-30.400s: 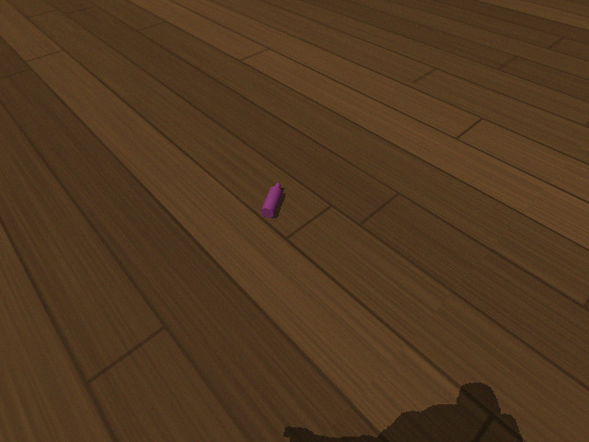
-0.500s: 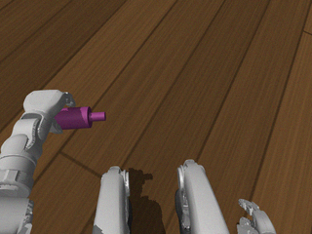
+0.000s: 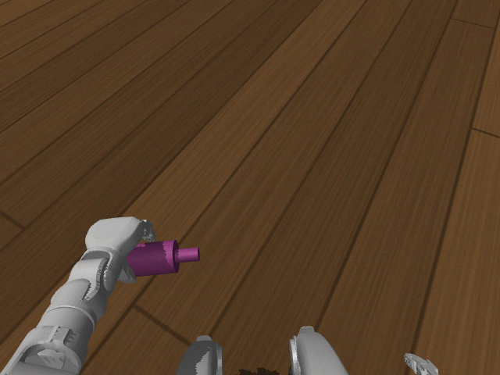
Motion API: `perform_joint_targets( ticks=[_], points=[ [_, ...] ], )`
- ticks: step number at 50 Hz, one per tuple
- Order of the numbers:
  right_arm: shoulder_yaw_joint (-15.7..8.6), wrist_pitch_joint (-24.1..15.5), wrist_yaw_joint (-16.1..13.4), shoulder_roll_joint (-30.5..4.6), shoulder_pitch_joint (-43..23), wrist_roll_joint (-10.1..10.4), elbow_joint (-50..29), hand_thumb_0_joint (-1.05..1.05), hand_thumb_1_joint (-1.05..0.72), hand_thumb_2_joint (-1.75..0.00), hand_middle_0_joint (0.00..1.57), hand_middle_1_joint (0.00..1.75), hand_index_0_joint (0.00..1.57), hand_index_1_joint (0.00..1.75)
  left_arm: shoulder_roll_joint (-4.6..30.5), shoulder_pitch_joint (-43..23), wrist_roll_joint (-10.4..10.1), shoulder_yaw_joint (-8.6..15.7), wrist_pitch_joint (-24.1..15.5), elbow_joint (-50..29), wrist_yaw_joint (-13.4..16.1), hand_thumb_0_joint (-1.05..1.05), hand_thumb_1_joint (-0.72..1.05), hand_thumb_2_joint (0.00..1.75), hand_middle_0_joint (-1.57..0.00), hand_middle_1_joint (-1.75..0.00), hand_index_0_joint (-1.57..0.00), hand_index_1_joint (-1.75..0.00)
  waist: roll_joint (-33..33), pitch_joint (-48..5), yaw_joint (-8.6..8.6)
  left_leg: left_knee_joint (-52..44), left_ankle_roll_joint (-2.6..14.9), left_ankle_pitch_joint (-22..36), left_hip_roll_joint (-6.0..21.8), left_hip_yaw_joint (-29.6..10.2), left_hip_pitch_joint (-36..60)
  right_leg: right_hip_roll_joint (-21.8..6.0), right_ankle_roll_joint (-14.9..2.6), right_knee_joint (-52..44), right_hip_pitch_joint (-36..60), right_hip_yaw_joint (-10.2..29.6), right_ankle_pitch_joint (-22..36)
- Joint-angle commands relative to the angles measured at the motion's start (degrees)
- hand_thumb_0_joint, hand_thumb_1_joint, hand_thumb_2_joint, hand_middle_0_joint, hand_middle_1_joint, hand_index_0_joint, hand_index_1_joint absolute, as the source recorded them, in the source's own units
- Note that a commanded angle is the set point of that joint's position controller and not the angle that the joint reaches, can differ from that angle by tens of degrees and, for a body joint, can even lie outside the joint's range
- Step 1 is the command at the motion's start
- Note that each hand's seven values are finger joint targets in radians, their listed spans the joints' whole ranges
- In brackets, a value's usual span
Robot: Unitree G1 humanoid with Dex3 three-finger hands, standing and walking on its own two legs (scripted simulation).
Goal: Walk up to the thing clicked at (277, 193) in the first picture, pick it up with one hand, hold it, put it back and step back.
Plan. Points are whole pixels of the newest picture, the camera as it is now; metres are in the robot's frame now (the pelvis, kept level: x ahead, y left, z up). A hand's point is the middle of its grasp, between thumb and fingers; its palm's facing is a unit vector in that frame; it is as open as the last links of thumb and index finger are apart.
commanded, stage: lift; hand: left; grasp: from above
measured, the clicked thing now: (149, 258) +0.36 +0.20 -0.11
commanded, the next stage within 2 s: hold in 0.34 s
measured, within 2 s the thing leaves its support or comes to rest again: neither
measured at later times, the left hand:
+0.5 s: hand (112, 235) +0.36 +0.23 +0.00, palm faces -0.47 -0.04 -0.88, open 8.8 cm
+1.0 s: hand (108, 217) +0.37 +0.23 +0.04, palm faces -0.47 -0.02 -0.89, open 8.8 cm
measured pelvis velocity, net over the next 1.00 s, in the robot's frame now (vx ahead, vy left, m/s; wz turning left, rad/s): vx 0.06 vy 0.01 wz -0.02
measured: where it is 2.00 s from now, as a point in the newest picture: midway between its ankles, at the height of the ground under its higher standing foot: outside the picture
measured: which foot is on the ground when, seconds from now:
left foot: down 0.00-1.00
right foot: down 0.00-1.00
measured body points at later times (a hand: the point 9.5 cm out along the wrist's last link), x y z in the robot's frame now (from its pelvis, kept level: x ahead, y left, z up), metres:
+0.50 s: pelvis +0.04 +0.01 +0.06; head +0.08 +0.00 +0.51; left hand +0.38 +0.23 +0.05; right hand +0.13 -0.26 -0.06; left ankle +0.05 +0.13 -0.64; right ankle +0.07 -0.13 -0.64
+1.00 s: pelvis +0.06 +0.01 +0.08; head +0.09 -0.01 +0.53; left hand +0.39 +0.22 +0.09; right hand +0.18 -0.26 -0.04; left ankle +0.05 +0.13 -0.64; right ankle +0.07 -0.13 -0.64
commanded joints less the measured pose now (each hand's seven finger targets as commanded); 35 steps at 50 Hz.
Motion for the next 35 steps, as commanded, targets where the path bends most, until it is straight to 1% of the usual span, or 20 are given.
perform_joint_targets(
  ticks=[1, 2, 3, 4, 6, 8, 9, 12, 13, 15, 17, 24, 25, 26, 27, 28, 30, 32, 34, 35],
  points=[
    [-2.76, -2.11, -0.58, -7.24, 1.09, -0.15, -4.9, 0.0, -0.91, -0.9, 0.2, 0.3, 0.2, 0.3, 11.71, -17.81, -0.82, 3.53, 1.14, -8.34, 3.4, 0.0, 0.79, 0.44, -1.08, -0.5, -1.12, -0.46, -1.74, -15.59, 0.1, -14.44, 2.31, 3.08, -3.28, 1.95, 12.79, 2.0, -1.22, -17.56, 16.92, 1.68, 0.74],
    [-3.01, -2.2, -0.65, -7.65, 1.6, -0.14, -4.68, 0.0, -0.91, -0.9, 0.2, 0.3, 0.2, 0.3, 12.62, -17.99, -0.68, 4.51, 1.34, -8.59, 3.58, 0.0, 0.77, 0.44, -1.07, -0.49, -1.11, -0.45, -1.41, -16.18, 0.45, -15.31, 2.17, 4.33, -3.23, 1.79, 14.73, 2.05, -1.2, -18.09, 18.03, 1.69, 2.61],
    [-3.08, -2.18, -0.6, -7.54, 1.14, -0.12, -4.64, 0.0, -0.91, -0.9, 0.2, 0.3, 0.2, 0.3, 12.49, -17.53, -0.59, 4.23, 1.63, -8.04, 3.52, 0.0, 0.75, 0.44, -1.05, -0.49, -1.09, -0.45, -1.29, -16.65, 0.84, -16.41, 2.07, 5.41, -3.17, 1.88, 16.03, 1.98, -1.31, -18.23, 19.31, 1.24, 3.78],
    [-3.18, -2.25, -0.63, -7.54, 1.33, -0.18, -4.56, 0.0, -0.91, -0.9, 0.2, 0.3, 0.2, 0.3, 11.3, -18.86, -0.75, 3.31, 1.65, -9.05, 3.4, 0.0, 0.76, 0.45, -1.06, -0.5, -1.1, -0.46, -0.55, -16.67, 0.45, -17.0, 1.96, 6.78, -3.06, 1.86, 17.7, 2.0, -1.3, -18.64, 19.52, 1.27, 5.73],
    [-3.15, -2.15, -0.65, -7.66, 1.31, -0.11, -4.63, 0.0, -0.91, -0.9, 0.2, 0.3, 0.2, 0.3, 12.58, -18.38, -0.34, 4.04, 2.06, -7.91, 3.38, 0.0, 0.78, 0.45, -1.07, -0.51, -1.11, -0.47, -1.39, -15.92, 0.89, -18.4, 1.96, 8.86, -3.04, 1.8, 19.29, 2.04, -1.17, -19.94, 21.76, 1.16, 7.73],
    [-3.14, -2.06, -0.59, -7.35, 1.24, -0.16, -4.42, 0.0, -0.91, -0.9, 0.2, 0.3, 0.2, 0.3, 11.79, -18.85, -0.47, 3.54, 2.22, -8.91, 3.17, 0.0, 0.77, 0.47, -1.06, -0.51, -1.1, -0.47, -0.27, -16.31, 1.26, -19.79, 1.8, 10.52, -3.07, 1.88, 21.46, 1.99, -1.29, -20.61, 22.88, 1.23, 9.74],
    [-3.28, -2.01, -0.57, -7.41, 0.94, -0.1, -4.73, 0.0, -0.91, -0.9, 0.2, 0.3, 0.2, 0.3, 10.68, -18.31, -0.57, 2.7, 2.39, -8.01, 2.94, 0.0, 0.77, 0.48, -1.07, -0.51, -1.1, -0.47, -0.81, -15.58, 0.87, -20.8, 1.76, 10.83, -2.92, 1.75, 22.61, 2.07, -1.36, -21.25, 23.29, 1.05, 9.97],
    [-3.15, -1.78, -0.59, -7.47, 0.65, -0.02, -4.88, 0.0, -0.9, -0.9, 0.2, 0.3, 0.2, 0.3, 11.14, -16.86, -0.58, 2.6, 2.76, -8.11, 2.1, 0.0, 0.75, 0.45, -1.05, -0.49, -1.09, -0.45, -1.64, -13.74, 1.57, -23.01, 1.91, 11.3, -3.12, 2.06, 23.93, 2.02, -1.29, -23.84, 25.31, 1.19, 10.23],
    [-3.06, -1.73, -0.5, -7.35, 0.29, -0.01, -5.35, 0.0, -0.9, -0.9, 0.2, 0.3, 0.2, 0.3, 10.08, -17.31, -1.01, 1.84, 2.77, -8.36, 1.71, 0.0, 0.76, 0.46, -1.06, -0.49, -1.1, -0.45, -1.84, -12.68, 1.34, -23.89, 1.97, 10.46, -3.15, 2.19, 24.19, 1.98, -1.27, -24.76, 25.74, 1.25, 9.4],
    [-3.06, -1.76, -0.4, -7.07, 0.35, -0.05, -5.37, 0.0, -0.9, -0.9, 0.2, 0.3, 0.2, 0.3, 9.33, -16.73, -1.43, 1.79, 2.9, -8.81, 1.18, 0.0, 0.73, 0.44, -1.03, -0.5, -1.07, -0.45, -0.84, -12.45, 1.54, -25.62, 1.58, 10.64, -2.92, 1.75, 26.03, 2.31, -1.47, -25.32, 26.49, 0.92, 9.21],
    [-3.15, -1.65, -0.4, -7.22, -0.26, -0.02, -5.82, 0.0, -0.9, -0.9, 0.2, 0.3, 0.2, 0.3, 9.95, -15.96, -1.43, 1.99, 2.85, -9.21, 0.74, 0.0, 0.74, 0.43, -1.04, -0.5, -1.08, -0.45, -0.51, -11.79, 2.04, -27.15, 1.5, 11.04, -2.78, 1.74, 27.39, 2.45, -1.61, -26.28, 27.12, 0.41, 9.23],
    [-3.0, -1.23, -0.56, -7.13, -0.57, 0.12, -6.45, 0.0, -0.9, -0.9, 0.2, 0.3, 0.2, 0.3, 9.6, -16.53, -1.25, 1.44, 2.1, -13.57, -1.07, 0.0, 0.73, 0.43, -1.03, -0.49, -1.08, -0.44, -0.35, -13.12, 1.94, -29.37, 1.32, 16.88, -2.77, 2.06, 32.46, 2.64, -1.85, -27.99, 30.17, 0.45, 14.19],
    [-2.98, -1.14, -0.59, -7.12, -0.56, 0.17, -6.36, 0.0, -0.9, -0.9, 0.2, 0.3, 0.2, 0.3, 9.99, -16.58, -0.94, 1.42, 2.02, -13.99, -1.34, 0.0, 0.73, 0.41, -1.03, -0.48, -1.08, -0.43, -0.08, -13.11, 1.98, -29.73, 1.23, 17.99, -2.65, 1.87, 33.13, 2.75, -1.87, -28.07, 30.73, 0.26, 14.91],
    [-3.11, -1.02, -0.61, -7.32, -0.12, 0.14, -6.1, 0.0, -0.9, -0.9, 0.2, 0.3, 0.2, 0.3, 10.99, -16.27, -0.89, 2.37, 1.93, -13.87, -1.55, 0.0, 0.72, 0.4, -1.02, -0.47, -1.07, -0.42, -0.28, -14.05, 2.26, -29.95, 1.09, 20.01, -2.48, 1.79, 33.99, 2.9, -2.02, -27.84, 31.55, 0.07, 16.2],
    [-3.14, -0.9, -0.6, -7.35, -0.3, 0.07, -6.1, 0.0, -0.9, -0.89, 0.2, 0.3, 0.2, 0.3, 10.83, -16.93, -0.71, 1.98, 1.77, -14.25, -1.78, 0.0, 0.73, 0.41, -1.02, -0.47, -1.07, -0.42, 0.18, -14.27, 2.27, -30.22, 0.98, 21.35, -2.24, 1.69, 35.23, 2.98, -2.06, -27.82, 31.16, -0.24, 17.01],
    [-3.25, -0.8, -0.55, -7.44, -0.44, 0.1, -6.25, 0.0, -0.9, -0.89, 0.2, 0.3, 0.2, 0.3, 11.03, -16.67, -0.79, 2.27, 1.68, -13.9, -1.91, 0.0, 0.74, 0.43, -1.03, -0.48, -1.08, -0.43, 0.79, -13.38, 2.48, -30.55, 0.95, 21.81, -2.28, 1.88, 35.35, 3.01, -2.11, -28.17, 31.59, -0.26, 17.32],
    [-3.12, -0.61, -0.43, -7.21, -0.54, 0.21, -6.37, 0.0, -0.9, -0.89, 0.2, 0.3, 0.2, 0.3, 9.53, -15.75, -0.53, 1.13, 1.68, -14.44, -2.39, 0.0, 0.74, 0.44, -1.03, -0.48, -1.08, -0.43, 0.36, -12.58, 2.48, -31.36, 0.82, 22.9, -2.19, 1.73, 36.23, 3.05, -2.25, -28.4, 31.56, -0.4, 17.93],
    [-3.15, -0.43, -0.33, -7.3, -0.82, 0.26, -6.67, 0.0, -0.9, -0.89, 0.2, 0.3, 0.2, 0.3, 9.29, -15.07, -0.67, 0.98, 1.52, -14.9, -2.91, 0.0, 0.75, 0.47, -1.05, -0.49, -1.09, -0.44, -0.3, -11.58, 2.55, -31.91, 0.92, 22.35, -2.33, 1.88, 36.26, 3.15, -2.19, -29.43, 32.3, -0.36, 17.72],
    [-3.19, -0.23, -0.23, -7.28, -1.35, 0.33, -6.95, 0.0, -0.9, -0.89, 0.2, 0.3, 0.2, 0.3, 9.72, -13.92, -0.86, 1.52, 1.64, -14.83, -3.47, 0.0, 0.75, 0.47, -1.04, -0.48, -1.09, -0.44, -0.61, -10.79, 3.09, -32.32, 1.02, 22.2, -2.67, 2.3, 36.22, 2.98, -2.02, -30.28, 33.79, -0.12, 17.93],
    [-3.05, -0.19, -0.16, -7.04, -1.24, 0.42, -7.19, 0.0, -0.9, -0.89, 0.2, 0.3, 0.2, 0.3, 8.41, -13.83, -0.94, 0.3, 1.79, -15.64, -3.9, 0.0, 0.75, 0.47, -1.04, -0.48, -1.09, -0.43, -1.16, -11.12, 2.69, -32.33, 1.1, 23.2, -2.71, 2.3, 36.42, 2.96, -2.03, -30.21, 34.18, -0.05, 18.99]
  ],
)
